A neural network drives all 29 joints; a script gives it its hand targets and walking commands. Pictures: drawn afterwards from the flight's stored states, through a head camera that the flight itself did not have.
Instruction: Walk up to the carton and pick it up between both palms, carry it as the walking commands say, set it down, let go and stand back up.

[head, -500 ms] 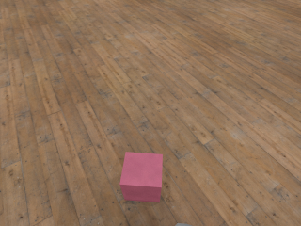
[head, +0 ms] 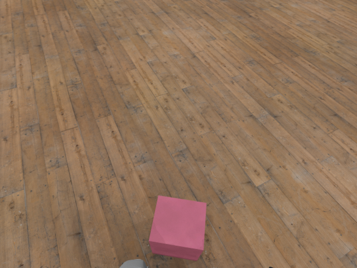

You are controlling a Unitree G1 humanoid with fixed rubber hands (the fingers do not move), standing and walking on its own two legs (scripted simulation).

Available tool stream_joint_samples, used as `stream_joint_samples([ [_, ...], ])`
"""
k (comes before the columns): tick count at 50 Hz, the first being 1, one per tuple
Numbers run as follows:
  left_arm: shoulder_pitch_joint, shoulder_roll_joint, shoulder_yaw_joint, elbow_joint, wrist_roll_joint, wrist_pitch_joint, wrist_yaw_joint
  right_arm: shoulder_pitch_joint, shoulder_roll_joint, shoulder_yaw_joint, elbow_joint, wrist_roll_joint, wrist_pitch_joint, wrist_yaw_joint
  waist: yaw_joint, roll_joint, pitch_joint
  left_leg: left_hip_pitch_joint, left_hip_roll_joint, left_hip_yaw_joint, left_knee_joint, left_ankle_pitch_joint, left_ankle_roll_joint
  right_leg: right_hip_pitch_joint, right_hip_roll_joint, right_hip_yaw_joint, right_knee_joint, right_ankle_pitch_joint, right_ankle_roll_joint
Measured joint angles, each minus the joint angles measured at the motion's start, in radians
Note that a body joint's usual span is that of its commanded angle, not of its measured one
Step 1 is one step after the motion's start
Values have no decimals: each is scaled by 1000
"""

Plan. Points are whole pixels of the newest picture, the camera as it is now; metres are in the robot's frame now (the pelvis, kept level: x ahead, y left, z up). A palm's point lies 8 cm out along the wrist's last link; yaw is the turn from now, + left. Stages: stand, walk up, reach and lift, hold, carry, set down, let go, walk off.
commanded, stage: walk up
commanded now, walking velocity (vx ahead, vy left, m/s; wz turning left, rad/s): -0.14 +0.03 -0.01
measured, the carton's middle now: (178, 229) +0.36 +0.00 -0.63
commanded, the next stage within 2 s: stand in 1.52 s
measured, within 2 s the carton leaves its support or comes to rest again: neither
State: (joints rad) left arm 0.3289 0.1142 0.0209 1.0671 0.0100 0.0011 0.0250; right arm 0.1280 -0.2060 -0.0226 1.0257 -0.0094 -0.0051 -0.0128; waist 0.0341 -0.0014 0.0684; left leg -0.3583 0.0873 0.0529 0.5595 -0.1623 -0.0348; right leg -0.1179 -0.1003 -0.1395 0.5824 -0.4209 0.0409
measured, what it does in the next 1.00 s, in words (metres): steps on the spot: right foot, then left foot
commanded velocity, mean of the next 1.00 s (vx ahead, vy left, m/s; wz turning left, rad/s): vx -0.09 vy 0.01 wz -0.02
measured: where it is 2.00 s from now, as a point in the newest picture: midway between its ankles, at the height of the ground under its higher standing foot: outside the picture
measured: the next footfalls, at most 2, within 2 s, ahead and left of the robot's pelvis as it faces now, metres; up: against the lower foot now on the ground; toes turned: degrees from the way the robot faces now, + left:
right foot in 0.28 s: +0.00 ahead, -0.11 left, +0.00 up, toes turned +9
left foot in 0.64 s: -0.09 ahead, +0.12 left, +0.00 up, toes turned +1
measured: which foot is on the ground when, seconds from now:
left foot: down 0.00-0.28, up 0.30-0.62, down 0.64-1.00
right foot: up 0.00-0.26, down 0.28-1.00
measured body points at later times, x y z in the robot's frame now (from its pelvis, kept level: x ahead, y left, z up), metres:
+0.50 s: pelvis -0.05 -0.02 +0.01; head -0.02 -0.07 +0.45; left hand +0.03 +0.22 -0.12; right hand +0.00 -0.27 -0.17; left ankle -0.08 +0.13 -0.64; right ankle -0.03 -0.11 -0.73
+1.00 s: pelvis -0.06 +0.02 +0.02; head -0.07 +0.02 +0.47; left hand -0.05 +0.24 -0.15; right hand -0.06 -0.19 -0.14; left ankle -0.13 +0.12 -0.73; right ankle -0.03 -0.11 -0.73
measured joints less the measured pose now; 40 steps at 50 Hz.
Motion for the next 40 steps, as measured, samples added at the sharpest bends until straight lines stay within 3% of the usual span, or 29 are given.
stream_joint_samples([
  [3, -41, 44, 14, -7, -6, 29, 11, -46, 29, 7, -16, 4, -6, -14, 6, -50, 27, -18, -5, 18, 43, -38, 7, -128, 32, 99, 264, -154, -8],
  [6, -89, 83, 29, -24, -3, 48, 12, -77, 49, 11, -35, -1, 4, -30, -18, -57, 56, -17, 4, 19, 31, -25, 13, -239, 76, 111, 461, -181, -5],
  [8, -117, 102, 38, -47, 1, 57, 6, -86, 50, 7, -42, -5, 23, -38, -30, -43, 62, -28, 11, 18, 27, -14, 10, -285, 94, 101, 495, -159, -1],
  [11, -145, 120, 49, -86, 9, 59, 0, -94, 41, -4, -41, -11, 50, -44, -28, -23, 61, -48, 19, 41, 37, -7, 2, -308, 95, 96, 440, -123, -14],
  [14, -152, 125, 48, -117, 14, 44, -5, -88, 14, -13, -37, -16, 69, -46, -12, 4, 40, -93, 29, 72, 100, -26, -10, -255, 68, 95, 226, -13, -42],
  [18, -166, 96, 29, -137, 22, 32, -1, -51, -36, -24, -33, -8, 104, -34, -39, 66, 44, -195, -26, -7, 412, -303, 23, -243, 48, 49, 224, 0, -84],
  [20, -159, 77, 14, -144, 22, 28, 4, -32, -48, -33, -18, -6, 124, -24, -35, 77, 42, -207, -55, -29, 546, -301, 19, -218, 40, 42, 173, 28, -83],
  [24, -138, 45, -3, -129, 8, 37, 8, 5, -51, -33, 0, -8, 124, 1, -31, 76, 9, -146, -74, -50, 596, -225, -4, -185, 51, 45, 28, 120, -87],
  [27, -136, 27, -3, -114, 4, 22, 7, 39, -46, -27, 4, -7, 109, 3, -44, 74, -18, -56, -66, -56, 486, -198, -1, -171, 62, 25, -60, 173, -87],
  [31, -133, 5, -2, -90, 3, 2, 5, 85, -30, -2, 8, 3, 77, -5, -42, 75, -43, 151, -47, -70, 74, -193, 10, -157, 92, -6, -117, 207, -84],
  [33, -132, 10, -1, -69, -4, 1, 2, 96, -5, 9, 20, 6, 49, -12, -47, 49, -47, 233, -46, -68, -91, -218, 19, -166, 89, -15, -94, 198, -79],
  [36, -107, 30, -4, -46, -6, 1, 3, 117, 42, 25, 47, -1, 31, -13, -20, -13, -63, 278, -63, -39, -147, -177, 20, -143, 78, 14, -116, 211, -67],
  [40, -81, 45, 2, -7, -5, -6, -7, 137, 70, 32, 75, -2, 8, -17, -16, -16, -79, 312, -56, -33, -170, -166, 25, -90, 90, 18, -181, 243, -64],
])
